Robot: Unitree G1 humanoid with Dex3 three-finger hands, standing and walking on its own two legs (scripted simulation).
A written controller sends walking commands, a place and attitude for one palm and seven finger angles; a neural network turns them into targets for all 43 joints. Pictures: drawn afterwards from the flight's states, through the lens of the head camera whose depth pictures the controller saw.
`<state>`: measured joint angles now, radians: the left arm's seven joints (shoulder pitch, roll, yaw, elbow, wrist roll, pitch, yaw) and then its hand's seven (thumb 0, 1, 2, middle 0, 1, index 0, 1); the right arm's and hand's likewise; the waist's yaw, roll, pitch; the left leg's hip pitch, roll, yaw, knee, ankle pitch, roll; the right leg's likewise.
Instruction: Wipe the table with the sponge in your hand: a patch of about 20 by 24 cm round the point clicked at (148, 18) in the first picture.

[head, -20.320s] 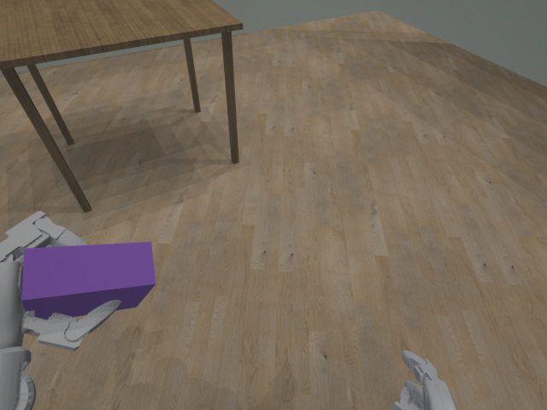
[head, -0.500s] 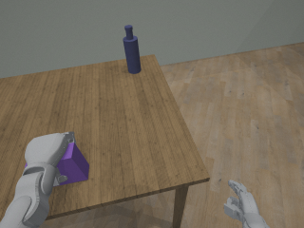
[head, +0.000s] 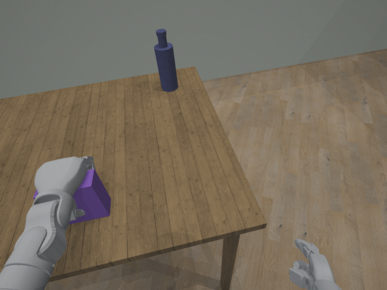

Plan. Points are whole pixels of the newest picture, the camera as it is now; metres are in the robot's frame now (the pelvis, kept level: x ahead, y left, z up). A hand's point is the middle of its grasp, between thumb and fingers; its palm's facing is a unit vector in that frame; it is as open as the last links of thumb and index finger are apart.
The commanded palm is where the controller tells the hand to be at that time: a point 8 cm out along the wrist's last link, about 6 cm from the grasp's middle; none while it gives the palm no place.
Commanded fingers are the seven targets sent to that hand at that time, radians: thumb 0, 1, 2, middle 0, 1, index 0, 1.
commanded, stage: wipe forward along the first lane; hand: left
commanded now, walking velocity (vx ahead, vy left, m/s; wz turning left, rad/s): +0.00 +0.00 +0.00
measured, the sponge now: (79, 203) +0.27 +0.31 +0.03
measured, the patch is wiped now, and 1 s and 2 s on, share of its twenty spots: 0.20 0.55 0.70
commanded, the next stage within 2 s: slide across to the middle lane in 1.28 s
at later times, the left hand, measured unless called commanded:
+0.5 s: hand (81, 169) +0.33 +0.32 +0.06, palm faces -0.13 +0.00 -0.99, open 9.4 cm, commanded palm +0.33 +0.31 +0.10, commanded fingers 0.00 0.10 1.30 -1.20 -1.60 -1.20 -1.60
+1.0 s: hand (84, 151) +0.38 +0.34 +0.06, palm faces -0.15 +0.01 -0.99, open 9.4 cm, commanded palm +0.38 +0.33 +0.10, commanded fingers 0.00 0.10 1.30 -1.20 -1.60 -1.20 -1.60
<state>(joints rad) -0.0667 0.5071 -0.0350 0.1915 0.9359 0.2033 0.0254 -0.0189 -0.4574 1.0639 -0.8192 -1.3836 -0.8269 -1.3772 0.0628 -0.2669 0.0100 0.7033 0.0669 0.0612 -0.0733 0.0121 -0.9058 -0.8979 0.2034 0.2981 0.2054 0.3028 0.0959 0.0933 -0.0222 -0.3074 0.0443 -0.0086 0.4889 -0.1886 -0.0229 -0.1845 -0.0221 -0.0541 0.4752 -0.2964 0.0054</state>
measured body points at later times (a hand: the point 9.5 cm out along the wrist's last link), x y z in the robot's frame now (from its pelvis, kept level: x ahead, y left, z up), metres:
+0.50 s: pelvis +0.00 +0.00 -0.01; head +0.01 -0.03 +0.44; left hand +0.33 +0.31 +0.12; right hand +0.16 -0.26 -0.13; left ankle +0.04 +0.14 -0.74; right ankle -0.03 -0.12 -0.74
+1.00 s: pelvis +0.00 +0.00 -0.01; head +0.04 -0.01 +0.44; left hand +0.39 +0.33 +0.12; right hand +0.10 -0.27 -0.14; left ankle +0.04 +0.14 -0.74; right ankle -0.03 -0.12 -0.74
